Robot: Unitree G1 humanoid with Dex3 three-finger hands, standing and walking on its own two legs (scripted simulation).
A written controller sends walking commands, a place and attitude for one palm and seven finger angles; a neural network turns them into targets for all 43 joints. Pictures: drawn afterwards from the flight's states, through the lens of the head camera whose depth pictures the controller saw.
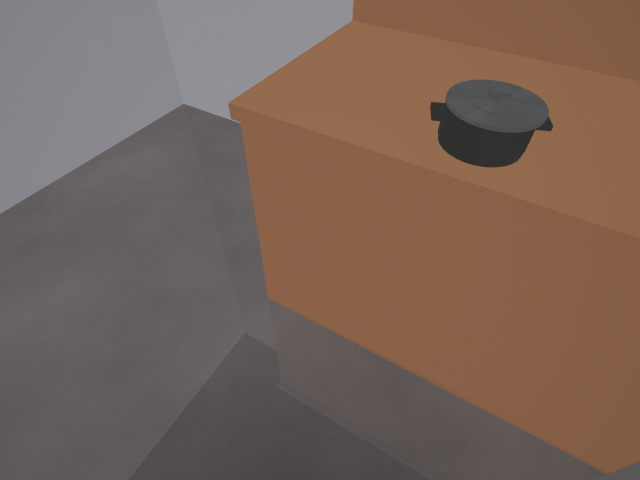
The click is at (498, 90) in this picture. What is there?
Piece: lid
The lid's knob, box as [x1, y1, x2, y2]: [487, 82, 513, 100]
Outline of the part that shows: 490,84 487,91 487,94 490,97 499,100 506,100 510,98 513,91 513,88 511,86 497,82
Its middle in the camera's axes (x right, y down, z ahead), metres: +0.32 -0.26 +0.69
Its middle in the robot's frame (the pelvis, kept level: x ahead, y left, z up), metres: +0.72 -0.28 +0.15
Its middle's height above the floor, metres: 0.93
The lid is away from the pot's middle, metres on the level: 0.00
